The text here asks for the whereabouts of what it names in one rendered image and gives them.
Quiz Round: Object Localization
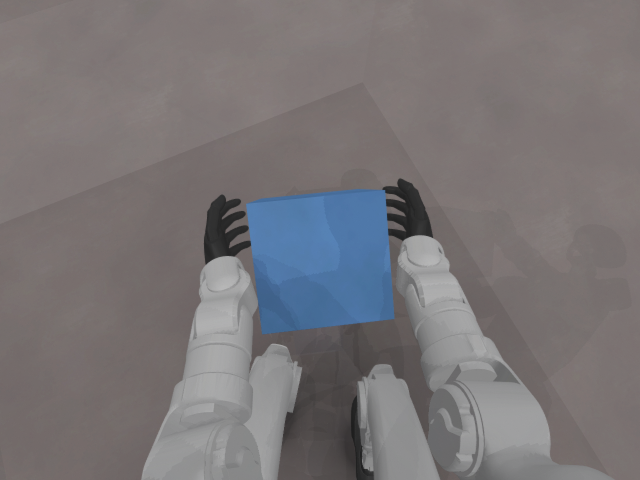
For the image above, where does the left robot upper arm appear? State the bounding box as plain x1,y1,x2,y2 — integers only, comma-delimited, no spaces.
142,420,263,480

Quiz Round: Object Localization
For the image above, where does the right robot upper arm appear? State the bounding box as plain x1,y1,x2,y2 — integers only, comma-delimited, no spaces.
427,380,615,480

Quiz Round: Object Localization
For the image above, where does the right robot thigh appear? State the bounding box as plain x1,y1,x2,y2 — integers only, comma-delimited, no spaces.
357,374,440,480

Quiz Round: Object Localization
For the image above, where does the robot right forearm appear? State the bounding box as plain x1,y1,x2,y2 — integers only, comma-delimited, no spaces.
396,235,551,447

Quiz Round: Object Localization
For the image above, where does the robot right hand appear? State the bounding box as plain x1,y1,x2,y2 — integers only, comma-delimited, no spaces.
382,178,433,241

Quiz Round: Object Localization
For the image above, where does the carton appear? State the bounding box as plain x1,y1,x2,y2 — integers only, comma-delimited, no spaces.
246,189,395,334

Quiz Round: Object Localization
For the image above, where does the robot left forearm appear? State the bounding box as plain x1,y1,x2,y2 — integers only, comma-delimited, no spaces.
141,256,258,480

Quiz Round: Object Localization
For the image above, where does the robot left hand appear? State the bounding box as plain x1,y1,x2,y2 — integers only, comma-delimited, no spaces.
204,195,251,264

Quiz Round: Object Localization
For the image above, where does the right robot shin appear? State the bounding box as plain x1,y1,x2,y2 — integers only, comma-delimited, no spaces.
360,364,410,469

